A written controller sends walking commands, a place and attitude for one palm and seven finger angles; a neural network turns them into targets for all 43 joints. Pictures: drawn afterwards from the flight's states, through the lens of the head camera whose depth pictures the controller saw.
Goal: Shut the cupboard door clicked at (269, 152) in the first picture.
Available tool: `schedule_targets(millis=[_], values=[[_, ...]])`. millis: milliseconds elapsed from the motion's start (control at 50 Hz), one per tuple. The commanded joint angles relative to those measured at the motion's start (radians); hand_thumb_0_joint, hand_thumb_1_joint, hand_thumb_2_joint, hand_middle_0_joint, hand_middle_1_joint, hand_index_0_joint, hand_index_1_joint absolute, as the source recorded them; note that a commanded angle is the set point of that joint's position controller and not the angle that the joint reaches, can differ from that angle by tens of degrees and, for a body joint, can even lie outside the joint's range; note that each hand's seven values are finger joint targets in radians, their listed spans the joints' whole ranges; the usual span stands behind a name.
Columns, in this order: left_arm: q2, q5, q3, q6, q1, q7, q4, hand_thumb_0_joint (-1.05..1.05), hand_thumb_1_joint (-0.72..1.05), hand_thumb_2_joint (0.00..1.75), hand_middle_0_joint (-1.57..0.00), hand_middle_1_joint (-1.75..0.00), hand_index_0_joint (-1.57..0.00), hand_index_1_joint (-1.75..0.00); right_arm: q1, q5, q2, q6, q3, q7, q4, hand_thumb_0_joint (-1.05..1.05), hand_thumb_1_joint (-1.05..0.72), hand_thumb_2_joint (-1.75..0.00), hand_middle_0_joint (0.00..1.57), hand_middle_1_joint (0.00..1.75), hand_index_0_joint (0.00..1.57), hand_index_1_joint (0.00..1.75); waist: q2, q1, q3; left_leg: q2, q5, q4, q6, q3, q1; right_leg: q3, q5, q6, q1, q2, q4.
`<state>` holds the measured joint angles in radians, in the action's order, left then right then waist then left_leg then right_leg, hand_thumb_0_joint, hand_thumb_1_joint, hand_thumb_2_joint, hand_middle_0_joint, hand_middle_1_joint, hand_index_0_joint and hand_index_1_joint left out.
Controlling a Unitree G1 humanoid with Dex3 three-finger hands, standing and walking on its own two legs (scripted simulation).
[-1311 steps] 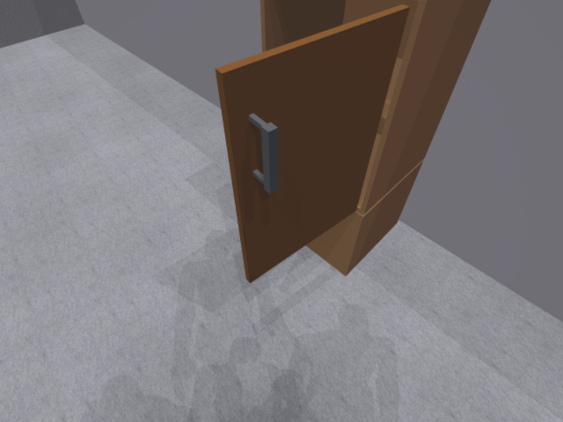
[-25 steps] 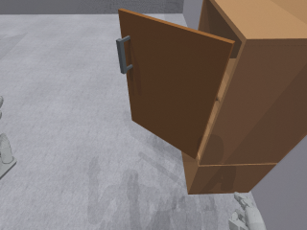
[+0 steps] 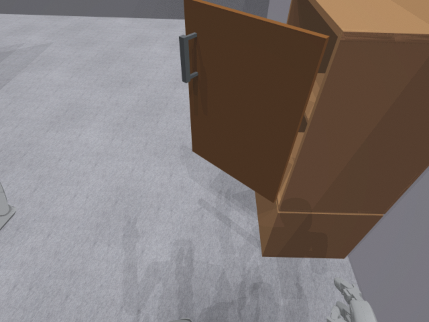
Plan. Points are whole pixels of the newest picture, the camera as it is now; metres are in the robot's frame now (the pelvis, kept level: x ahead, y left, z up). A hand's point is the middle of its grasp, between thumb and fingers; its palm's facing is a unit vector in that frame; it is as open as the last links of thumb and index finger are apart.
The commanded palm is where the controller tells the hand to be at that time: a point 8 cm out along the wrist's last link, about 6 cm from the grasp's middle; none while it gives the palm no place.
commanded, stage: step back with the hand held close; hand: left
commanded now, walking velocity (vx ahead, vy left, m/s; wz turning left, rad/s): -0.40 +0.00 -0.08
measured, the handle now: (189, 58) +0.81 +0.11 +0.12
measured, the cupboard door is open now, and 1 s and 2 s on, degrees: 51 51 51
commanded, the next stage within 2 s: stop stepping back and stand still in 0.32 s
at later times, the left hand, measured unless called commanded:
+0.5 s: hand out of the picture +0.10 +0.28 +0.20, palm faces +0.46 -0.81 -0.37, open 7.4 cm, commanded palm +0.04 +0.30 +0.20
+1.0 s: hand out of the picture +0.01 +0.28 +0.17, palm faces +0.39 -0.84 -0.39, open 7.4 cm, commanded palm -0.04 +0.32 +0.20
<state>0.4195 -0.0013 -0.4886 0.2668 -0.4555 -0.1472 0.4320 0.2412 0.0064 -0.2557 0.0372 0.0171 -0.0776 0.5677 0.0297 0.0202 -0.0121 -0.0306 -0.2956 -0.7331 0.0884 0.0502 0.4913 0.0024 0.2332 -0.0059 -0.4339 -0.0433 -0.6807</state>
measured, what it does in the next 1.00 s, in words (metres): walks backwards: left foot, then right foot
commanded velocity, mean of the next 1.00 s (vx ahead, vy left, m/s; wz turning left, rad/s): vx -0.07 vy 0.02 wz -0.05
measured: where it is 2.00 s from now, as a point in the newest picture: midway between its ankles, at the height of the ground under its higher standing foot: outside the picture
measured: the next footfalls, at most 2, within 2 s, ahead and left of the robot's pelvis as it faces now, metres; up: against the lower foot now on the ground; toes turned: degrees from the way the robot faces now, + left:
left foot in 0.18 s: +0.08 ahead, +0.11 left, +0.00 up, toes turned +4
right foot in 0.52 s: -0.24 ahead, -0.07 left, +0.00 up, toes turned -2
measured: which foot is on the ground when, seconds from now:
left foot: down 0.00-0.06, up 0.08-0.16, down 0.18-0.56, up 0.58-0.64, down 0.66-0.86, up 0.88-1.00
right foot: down 0.00-0.20, up 0.22-0.50, down 0.52-1.00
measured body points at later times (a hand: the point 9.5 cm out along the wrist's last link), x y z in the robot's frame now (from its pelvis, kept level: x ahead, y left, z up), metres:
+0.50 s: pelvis -0.12 +0.01 +0.01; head -0.09 +0.04 +0.46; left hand +0.07 +0.32 +0.22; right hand +0.07 -0.19 -0.06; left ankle +0.04 +0.11 -0.71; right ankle -0.26 -0.12 -0.70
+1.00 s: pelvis -0.20 +0.03 +0.01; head -0.22 +0.05 +0.46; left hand -0.02 +0.32 +0.19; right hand -0.11 -0.24 -0.07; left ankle -0.12 +0.12 -0.70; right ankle -0.27 -0.12 -0.71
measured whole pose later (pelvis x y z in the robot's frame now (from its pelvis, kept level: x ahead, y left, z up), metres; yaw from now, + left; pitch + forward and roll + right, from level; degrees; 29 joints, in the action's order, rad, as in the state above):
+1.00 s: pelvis -0.20 +0.03 +0.01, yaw -4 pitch -1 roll -2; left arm 0.38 0.03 -0.38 0.19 -0.59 -0.17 0.49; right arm 0.35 0.01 -0.23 0.09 0.02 -0.08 0.69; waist -0.02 0.01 -0.06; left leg 0.02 -0.24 -0.69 -0.01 0.02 0.43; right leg -0.01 0.38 0.03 -0.13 0.02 -0.53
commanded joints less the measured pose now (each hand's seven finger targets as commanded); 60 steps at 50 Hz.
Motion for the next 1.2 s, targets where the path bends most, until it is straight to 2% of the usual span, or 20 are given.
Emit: schedule_targets(millis=[0,60,120,140,180,240,280,440,520,560,640,720,780,820,860,900,960,1000,1060,1180], values=[[0.177,0.017,-0.068,0.044,-0.007,-0.015,0.186,0.0,0.9,0.9,-0.2,-0.3,-0.2,-0.3,-0.097,0.004,-0.102,0.045,0.057,0.015,-0.157,0.0,-0.9,-0.9,0.2,0.3,0.2,0.3,-0.191,-0.011,-0.024,0.074,-0.307,0.045,-0.047,-0.148,0.185,-0.42,0.245,-0.106,0.079,0.255,0.293],[0.225,0.027,-0.077,0.045,0.034,-0.038,0.274,0.0,0.9,0.9,-0.2,-0.3,-0.2,-0.3,-0.103,0.0,-0.08,0.037,0.051,0.029,-0.136,0.0,-0.9,-0.9,0.2,0.3,0.2,0.3,-0.245,-0.002,-0.102,0.03,-0.182,-0.178,-0.084,-0.097,-0.046,-0.423,0.191,-0.164,-0.051,0.37,0.415],[0.248,0.03,-0.097,0.047,0.007,-0.047,0.346,0.0,0.9,0.9,-0.2,-0.3,-0.2,-0.3,-0.097,0.001,-0.06,0.031,0.033,0.016,-0.127,0.0,-0.9,-0.9,0.2,0.3,0.2,0.3,-0.169,0.006,-0.136,0.04,-0.115,0.04,-0.075,-0.075,-0.173,-0.253,0.099,-0.09,-0.062,0.286,0.317],[0.255,0.032,-0.103,0.052,0.007,-0.05,0.376,0.0,0.9,0.9,-0.2,-0.3,-0.2,-0.3,-0.099,-0.001,-0.07,0.033,0.032,0.006,-0.122,0.0,-0.9,-0.9,0.2,0.3,0.2,0.3,-0.041,0.01,-0.118,0.05,-0.107,0.188,-0.062,-0.084,-0.182,-0.184,0.117,-0.053,-0.074,0.213,0.241],[0.232,0.018,-0.13,0.069,-0.005,-0.056,0.42,0.0,0.9,0.9,-0.2,-0.3,-0.2,-0.3,-0.127,-0.016,-0.115,0.062,0.039,-0.021,-0.133,0.0,-0.9,-0.9,0.2,0.3,0.2,0.3,0.383,-0.007,-0.102,0.322,-0.234,0.478,0.058,-0.388,0.199,-0.022,0.059,0.029,0.202,-0.006,-0.204],[0.242,0.027,-0.176,0.074,-0.024,-0.042,0.374,0.0,0.9,0.9,-0.2,-0.3,-0.2,-0.3,-0.109,-0.009,-0.086,0.11,0.071,-0.005,-0.097,0.0,-0.9,-0.9,0.2,0.3,0.2,0.3,0.241,-0.009,-0.174,0.412,-0.293,0.528,0.072,-0.324,0.245,-0.054,0.219,0.031,0.276,-0.054,-0.546],[0.191,0.051,-0.152,0.062,-0.067,-0.034,0.318,0.0,0.9,0.9,-0.2,-0.3,-0.2,-0.3,-0.103,-0.011,-0.081,0.125,0.073,0.0,-0.09,0.0,-0.9,-0.9,0.2,0.3,0.2,0.3,0.133,-0.018,-0.145,0.363,-0.145,0.466,0.049,-0.277,0.076,-0.032,0.257,0.03,0.141,-0.032,-0.392],[0.127,0.066,0.008,0.03,0.063,-0.006,0.264,0.0,0.9,0.9,-0.2,-0.3,-0.2,-0.3,-0.103,-0.011,-0.082,0.161,0.04,0.021,-0.026,0.0,-0.9,-0.9,0.2,0.3,0.2,0.3,0.168,-0.022,-0.178,0.266,0.028,0.453,-0.061,-0.147,-0.319,0.053,0.184,0.012,0.165,-0.031,0.318],[0.297,0.075,-0.144,0.034,0.004,-0.018,0.366,0.0,0.9,0.9,-0.2,-0.3,-0.2,-0.3,-0.136,-0.003,-0.032,0.121,0.021,0.015,-0.081,0.0,-0.9,-0.9,0.2,0.3,0.2,0.3,-0.103,-0.039,-0.222,0.081,0.008,0.043,-0.12,0.023,-0.318,-0.164,0.035,-0.116,0.072,0.257,0.434],[0.35,0.074,-0.199,0.017,-0.024,-0.027,0.452,0.0,0.9,0.9,-0.2,-0.3,-0.2,-0.3,-0.142,0.009,-0.033,0.113,0.016,0.008,-0.104,0.0,-0.9,-0.9,0.2,0.3,0.2,0.3,-0.203,-0.036,-0.272,0.059,0.069,-0.011,-0.102,-0.01,-0.252,-0.171,-0.177,-0.131,0.171,0.255,0.332],[0.246,0.077,-0.147,-0.018,-0.099,-0.031,0.36,0.0,0.9,0.9,-0.2,-0.3,-0.2,-0.3,-0.123,0.01,-0.054,0.092,0.005,-0.015,-0.098,0.0,-0.9,-0.9,0.2,0.3,0.2,0.3,0.102,0.012,-0.143,0.089,0.243,0.194,-0.07,-0.041,-0.329,-0.008,-0.112,-0.029,0.124,0.119,0.211],[0.188,0.055,-0.094,-0.039,-0.043,-0.037,0.133,0.0,0.9,0.9,-0.2,-0.3,-0.2,-0.3,-0.104,0.005,-0.088,0.08,0.011,-0.032,-0.094,0.0,-0.9,-0.9,0.2,0.3,0.2,0.3,0.239,0.007,0.09,0.195,-0.431,0.537,-0.07,-0.259,-0.043,0.073,0.302,-0.022,0.134,-0.005,0.18],[0.164,0.049,-0.052,-0.04,-0.023,-0.032,0.091,0.0,0.9,0.9,-0.2,-0.3,-0.2,-0.3,-0.083,0.009,-0.086,0.076,0.028,-0.024,-0.093,0.0,-0.9,-0.9,0.2,0.3,0.2,0.3,0.111,-0.004,0.083,0.13,-0.393,0.473,-0.105,-0.177,0.019,0.054,0.352,-0.049,0.197,0.012,0.258],[0.166,0.054,-0.029,-0.027,-0.051,-0.024,0.154,0.0,0.9,0.9,-0.2,-0.3,-0.2,-0.3,-0.087,0.007,-0.069,0.071,0.04,-0.011,-0.093,0.0,-0.9,-0.9,0.2,0.3,0.2,0.3,-0.117,-0.002,0.027,0.041,-0.108,0.113,-0.114,-0.048,-0.144,-0.172,0.506,-0.12,0.022,0.172,0.44],[0.216,0.055,-0.06,-0.014,-0.031,-0.039,0.253,0.0,0.9,0.9,-0.2,-0.3,-0.2,-0.3,-0.099,0.005,-0.081,0.079,0.046,-0.001,-0.075,0.0,-0.9,-0.9,0.2,0.3,0.2,0.3,-0.273,-0.021,0.029,0.031,0.006,-0.227,-0.119,-0.064,-0.057,-0.376,0.423,-0.237,-0.005,0.353,0.535],[0.193,0.042,-0.039,0.001,0.0,-0.046,0.284,0.0,0.9,0.9,-0.2,-0.3,-0.2,-0.3,-0.086,0.006,-0.066,0.1,0.032,0.003,-0.069,0.0,-0.9,-0.9,0.2,0.3,0.2,0.3,-0.191,-0.008,0.001,0.086,-0.028,-0.128,-0.1,-0.082,0.005,-0.231,0.185,-0.194,0.13,0.324,0.424],[0.23,0.024,-0.05,0.016,0.114,-0.057,0.31,0.0,0.9,0.9,-0.2,-0.3,-0.2,-0.3,-0.094,0.004,-0.071,0.134,0.034,-0.024,-0.05,0.0,-0.9,-0.9,0.2,0.3,0.2,0.3,-0.022,0.005,-0.004,0.054,0.104,0.178,-0.096,-0.018,-0.241,-0.029,0.093,-0.074,0.101,0.176,0.268],[0.207,0.02,-0.05,0.025,0.093,-0.061,0.295,0.0,0.9,0.9,-0.2,-0.3,-0.2,-0.3,-0.082,0.002,-0.088,0.153,0.04,-0.035,-0.05,0.0,-0.9,-0.9,0.2,0.3,0.2,0.3,0.178,-0.009,-0.031,0.154,0.139,0.327,-0.054,-0.162,-0.334,-0.012,0.108,-0.013,0.064,0.079,0.14],[0.241,0.036,-0.112,0.031,0.02,-0.052,0.287,0.0,0.9,0.9,-0.2,-0.3,-0.2,-0.3,-0.075,-0.008,-0.072,0.165,0.023,-0.033,-0.051,0.0,-0.9,-0.9,0.2,0.3,0.2,0.3,0.294,-0.012,-0.091,0.241,0.002,0.472,-0.029,-0.315,-0.289,0.021,0.169,0.016,0.127,0.02,0.041],[0.137,0.044,-0.04,0.003,-0.072,-0.033,0.239,0.0,0.9,0.9,-0.2,-0.3,-0.2,-0.3,-0.093,0.0,-0.055,0.152,0.009,-0.002,-0.075,0.0,-0.9,-0.9,0.2,0.3,0.2,0.3,0.129,-0.009,-0.093,0.158,-0.274,0.493,-0.078,-0.159,-0.1,0.03,0.134,-0.006,0.322,0.015,0.234]])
